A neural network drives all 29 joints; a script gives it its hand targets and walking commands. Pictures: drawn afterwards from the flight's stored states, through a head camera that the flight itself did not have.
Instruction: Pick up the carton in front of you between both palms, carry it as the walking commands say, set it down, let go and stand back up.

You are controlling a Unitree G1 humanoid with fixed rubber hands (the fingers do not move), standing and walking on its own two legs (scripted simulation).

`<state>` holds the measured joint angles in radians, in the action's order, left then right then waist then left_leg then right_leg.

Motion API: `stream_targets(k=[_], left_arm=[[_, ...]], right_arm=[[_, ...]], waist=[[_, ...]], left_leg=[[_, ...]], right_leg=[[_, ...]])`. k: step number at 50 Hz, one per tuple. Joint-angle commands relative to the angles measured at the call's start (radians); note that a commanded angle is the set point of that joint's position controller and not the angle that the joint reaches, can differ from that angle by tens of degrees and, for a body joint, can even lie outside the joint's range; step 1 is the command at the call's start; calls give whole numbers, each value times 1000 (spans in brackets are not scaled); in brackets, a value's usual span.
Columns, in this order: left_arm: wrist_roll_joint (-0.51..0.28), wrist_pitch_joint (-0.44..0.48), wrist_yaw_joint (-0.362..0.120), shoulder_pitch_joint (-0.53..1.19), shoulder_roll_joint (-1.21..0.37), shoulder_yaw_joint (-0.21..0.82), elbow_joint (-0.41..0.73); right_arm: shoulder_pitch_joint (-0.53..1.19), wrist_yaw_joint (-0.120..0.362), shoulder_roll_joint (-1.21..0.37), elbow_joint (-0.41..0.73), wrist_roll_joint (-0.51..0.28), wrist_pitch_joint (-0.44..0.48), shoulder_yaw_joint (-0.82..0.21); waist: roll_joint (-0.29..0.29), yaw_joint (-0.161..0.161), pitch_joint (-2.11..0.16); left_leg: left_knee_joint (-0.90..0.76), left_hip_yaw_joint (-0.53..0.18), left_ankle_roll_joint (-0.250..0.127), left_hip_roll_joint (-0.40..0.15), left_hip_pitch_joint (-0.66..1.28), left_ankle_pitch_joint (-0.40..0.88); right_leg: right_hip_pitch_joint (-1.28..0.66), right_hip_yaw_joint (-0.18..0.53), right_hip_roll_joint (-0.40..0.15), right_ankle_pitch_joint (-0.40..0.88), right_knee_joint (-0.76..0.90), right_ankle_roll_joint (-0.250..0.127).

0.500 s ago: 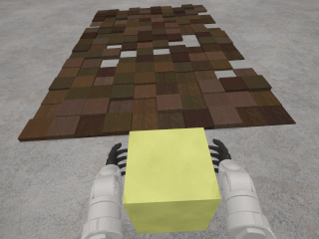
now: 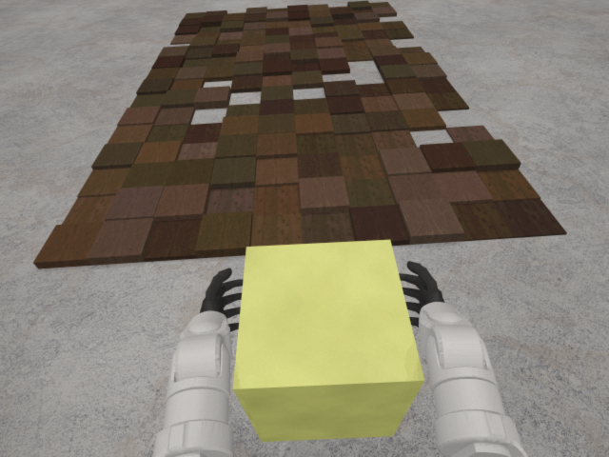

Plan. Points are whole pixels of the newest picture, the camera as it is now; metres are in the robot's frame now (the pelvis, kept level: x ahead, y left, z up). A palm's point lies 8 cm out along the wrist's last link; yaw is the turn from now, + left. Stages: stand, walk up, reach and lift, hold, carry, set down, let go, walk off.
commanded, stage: reach and lift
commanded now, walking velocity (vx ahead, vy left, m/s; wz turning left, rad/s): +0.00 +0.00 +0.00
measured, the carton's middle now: (322, 345) +0.29 +0.00 -0.05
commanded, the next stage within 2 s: hold in 0.32 s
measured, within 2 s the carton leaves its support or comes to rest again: neither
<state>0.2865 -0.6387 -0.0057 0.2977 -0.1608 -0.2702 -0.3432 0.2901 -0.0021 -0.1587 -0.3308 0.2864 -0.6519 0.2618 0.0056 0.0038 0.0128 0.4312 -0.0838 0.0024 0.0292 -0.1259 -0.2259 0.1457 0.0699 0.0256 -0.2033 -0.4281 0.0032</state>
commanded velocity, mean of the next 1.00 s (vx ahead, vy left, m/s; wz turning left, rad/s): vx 0.00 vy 0.00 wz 0.00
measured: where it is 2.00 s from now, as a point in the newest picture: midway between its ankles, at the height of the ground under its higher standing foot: (305, 431)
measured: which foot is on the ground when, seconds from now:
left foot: down 0.00-1.00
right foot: down 0.00-1.00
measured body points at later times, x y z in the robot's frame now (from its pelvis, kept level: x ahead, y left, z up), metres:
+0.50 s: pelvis +0.00 +0.00 +0.00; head -0.04 +0.00 +0.45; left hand +0.30 +0.15 +0.04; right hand +0.30 -0.15 +0.04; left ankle +0.01 +0.12 -0.74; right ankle +0.02 -0.12 -0.74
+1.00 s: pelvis -0.01 +0.00 +0.00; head -0.05 +0.00 +0.45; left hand +0.29 +0.15 +0.04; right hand +0.29 -0.15 +0.04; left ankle +0.01 +0.12 -0.74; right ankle +0.02 -0.12 -0.74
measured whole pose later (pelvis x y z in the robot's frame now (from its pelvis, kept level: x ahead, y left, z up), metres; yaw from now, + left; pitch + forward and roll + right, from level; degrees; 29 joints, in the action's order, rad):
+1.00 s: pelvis -0.01 +0.00 +0.00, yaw +0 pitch -8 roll +0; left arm 0.28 -0.75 -0.01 0.30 -0.16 -0.25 -0.26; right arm 0.29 0.00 -0.16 -0.25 0.28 -0.76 0.24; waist 0.01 0.00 0.03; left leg 0.41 -0.09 0.00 0.03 -0.07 -0.21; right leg 0.09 0.07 0.03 -0.19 -0.41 0.00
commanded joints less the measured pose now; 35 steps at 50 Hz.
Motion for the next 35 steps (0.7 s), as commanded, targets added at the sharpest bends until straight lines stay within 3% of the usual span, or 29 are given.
stream_targets(k=[1,16,21,27,35], left_arm=[[-245,21,-240,480,-956,557,37],[-270,-16,-232,447,-945,591,114],[-309,-54,-221,409,-937,655,216],[-268,-94,-221,411,-882,584,167],[-286,-80,-236,531,-924,600,154]], right_arm=[[497,244,-962,51,-256,28,-563],[467,240,-942,127,-277,-7,-594],[435,232,-937,228,-315,-44,-663],[427,228,-886,177,-277,-84,-592],[544,239,-932,163,-288,-71,-607]], waist=[[-6,-1,-301],[-2,0,-277],[-1,-3,-321],[-3,-4,-162],[-4,-3,-219]], left_leg=[[-66,0,-2,59,46,219],[-81,-4,3,58,72,244],[-91,-9,7,56,119,325],[-123,2,-3,54,60,124],[-102,6,-8,50,40,63]], right_leg=[[-142,6,59,222,48,5],[-155,7,63,236,61,3],[-195,12,62,309,72,7],[-140,5,57,117,103,-2],[-142,0,52,62,79,-3]])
